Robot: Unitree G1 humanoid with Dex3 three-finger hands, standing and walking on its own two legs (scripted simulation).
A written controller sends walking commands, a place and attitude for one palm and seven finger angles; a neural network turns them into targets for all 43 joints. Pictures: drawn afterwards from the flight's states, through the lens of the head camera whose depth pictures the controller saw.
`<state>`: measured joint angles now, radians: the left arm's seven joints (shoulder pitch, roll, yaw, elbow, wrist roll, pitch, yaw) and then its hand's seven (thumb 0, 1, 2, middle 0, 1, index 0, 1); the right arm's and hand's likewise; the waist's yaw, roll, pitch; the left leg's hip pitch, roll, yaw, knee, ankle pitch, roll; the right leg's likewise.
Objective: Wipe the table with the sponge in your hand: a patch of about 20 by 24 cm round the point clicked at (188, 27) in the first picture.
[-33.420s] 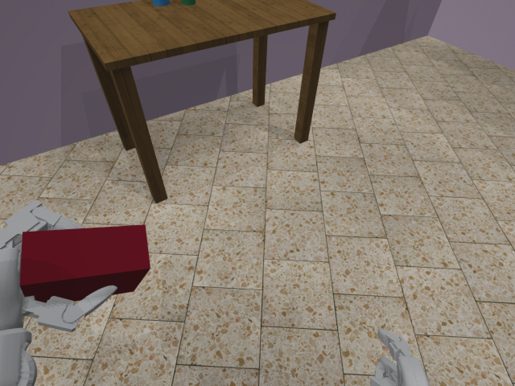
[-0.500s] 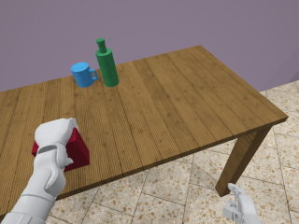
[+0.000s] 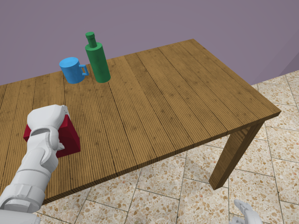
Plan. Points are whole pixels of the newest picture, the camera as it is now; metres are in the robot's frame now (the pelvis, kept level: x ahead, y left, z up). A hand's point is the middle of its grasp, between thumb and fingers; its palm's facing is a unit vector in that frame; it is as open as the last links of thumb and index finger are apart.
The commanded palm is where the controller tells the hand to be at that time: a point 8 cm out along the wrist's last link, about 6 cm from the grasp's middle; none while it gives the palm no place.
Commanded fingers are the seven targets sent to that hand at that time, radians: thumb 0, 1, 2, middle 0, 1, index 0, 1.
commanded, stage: wipe forward along the first lane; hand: left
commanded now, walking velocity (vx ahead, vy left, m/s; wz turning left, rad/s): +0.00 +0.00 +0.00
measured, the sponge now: (57, 142) +0.33 +0.32 +0.02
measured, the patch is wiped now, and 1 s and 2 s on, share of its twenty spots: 0.10 0.25 0.50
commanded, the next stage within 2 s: slide across to the middle lane in 0.72 s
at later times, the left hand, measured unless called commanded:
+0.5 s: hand (52, 116) +0.39 +0.34 +0.07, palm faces -0.12 +0.01 -0.99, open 9.6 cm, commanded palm +0.38 +0.34 +0.12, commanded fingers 0.00 0.10 1.30 -1.20 -1.60 -1.20 -1.60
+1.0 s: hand (52, 109) +0.42 +0.36 +0.07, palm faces -0.10 +0.03 -0.99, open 9.6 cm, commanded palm +0.41 +0.33 +0.13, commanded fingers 0.00 0.10 1.30 -1.20 -1.60 -1.20 -1.60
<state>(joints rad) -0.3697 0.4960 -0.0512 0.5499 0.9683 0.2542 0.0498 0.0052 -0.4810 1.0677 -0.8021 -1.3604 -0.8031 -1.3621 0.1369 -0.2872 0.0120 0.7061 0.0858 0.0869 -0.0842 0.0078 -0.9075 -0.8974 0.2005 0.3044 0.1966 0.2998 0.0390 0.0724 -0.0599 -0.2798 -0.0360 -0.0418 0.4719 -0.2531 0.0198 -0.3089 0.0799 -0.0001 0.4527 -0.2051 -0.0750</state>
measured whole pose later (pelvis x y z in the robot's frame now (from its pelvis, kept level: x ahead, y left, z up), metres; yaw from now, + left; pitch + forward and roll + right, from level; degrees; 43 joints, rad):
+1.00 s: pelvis +0.01 +0.04 +0.00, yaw +0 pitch +10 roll -2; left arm -0.71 0.58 -0.05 0.97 1.02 0.12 0.14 0.01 -0.50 1.10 -0.80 -1.36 -0.80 -1.38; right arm 0.27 -0.28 -0.02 0.74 0.09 0.10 -0.06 0.00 -0.91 -0.90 0.20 0.30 0.20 0.30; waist -0.02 0.06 -0.10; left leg -0.43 -0.06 -0.03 0.53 -0.28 0.06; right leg -0.43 0.06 0.01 0.46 -0.21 -0.03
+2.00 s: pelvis +0.02 +0.02 +0.00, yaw +0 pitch +6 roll -1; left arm -0.58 0.37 -0.18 0.72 0.97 0.42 0.16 -0.01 -0.46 1.09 -0.74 -1.43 -0.74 -1.45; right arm 0.13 -0.27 0.01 0.70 0.10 0.18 -0.05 0.01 -0.91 -0.90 0.20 0.30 0.20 0.30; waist 0.00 0.06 -0.10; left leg -0.29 -0.05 -0.04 0.46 -0.28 0.05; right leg -0.31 0.07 0.01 0.42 -0.22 -0.05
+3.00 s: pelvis +0.03 +0.03 +0.00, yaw +0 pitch +2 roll -1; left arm -0.22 0.28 -0.36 0.18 0.98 0.63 0.14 0.03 -0.46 1.08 -0.69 -1.47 -0.76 -1.42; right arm 0.02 -0.26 0.04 0.63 0.10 0.20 0.04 0.01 -0.91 -0.90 0.20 0.30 0.19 0.30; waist 0.07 0.09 -0.10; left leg -0.19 -0.07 -0.02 0.47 -0.30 0.06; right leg -0.23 0.05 0.02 0.47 -0.26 -0.04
